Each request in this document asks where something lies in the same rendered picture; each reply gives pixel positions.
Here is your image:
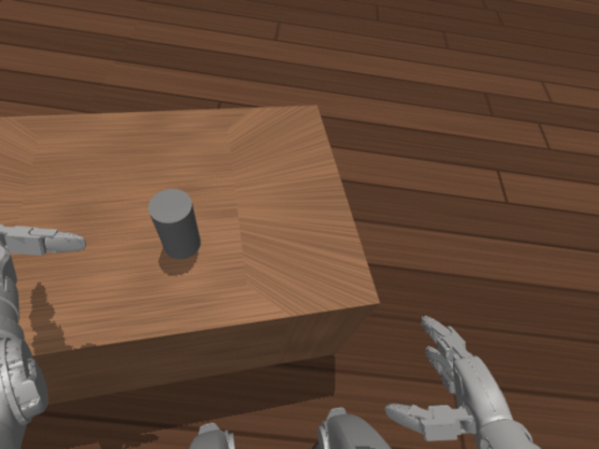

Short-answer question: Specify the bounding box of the right robot arm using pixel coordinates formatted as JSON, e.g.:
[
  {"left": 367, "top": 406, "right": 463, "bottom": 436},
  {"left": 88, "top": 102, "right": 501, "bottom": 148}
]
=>
[{"left": 476, "top": 420, "right": 541, "bottom": 449}]

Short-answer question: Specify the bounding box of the left robot hand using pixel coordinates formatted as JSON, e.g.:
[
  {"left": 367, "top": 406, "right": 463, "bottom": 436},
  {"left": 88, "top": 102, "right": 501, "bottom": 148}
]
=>
[{"left": 0, "top": 224, "right": 86, "bottom": 255}]

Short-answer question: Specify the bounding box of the left robot arm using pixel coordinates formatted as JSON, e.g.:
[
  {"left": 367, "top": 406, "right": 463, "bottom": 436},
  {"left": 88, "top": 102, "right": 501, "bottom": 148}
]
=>
[{"left": 0, "top": 237, "right": 49, "bottom": 449}]

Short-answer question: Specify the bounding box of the right robot hand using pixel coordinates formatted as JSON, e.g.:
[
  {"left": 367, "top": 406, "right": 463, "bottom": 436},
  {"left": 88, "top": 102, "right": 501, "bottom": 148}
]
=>
[{"left": 385, "top": 315, "right": 514, "bottom": 442}]

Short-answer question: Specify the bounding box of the can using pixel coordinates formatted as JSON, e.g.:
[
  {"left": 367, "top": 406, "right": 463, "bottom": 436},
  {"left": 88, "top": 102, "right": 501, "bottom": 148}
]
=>
[{"left": 148, "top": 189, "right": 200, "bottom": 259}]

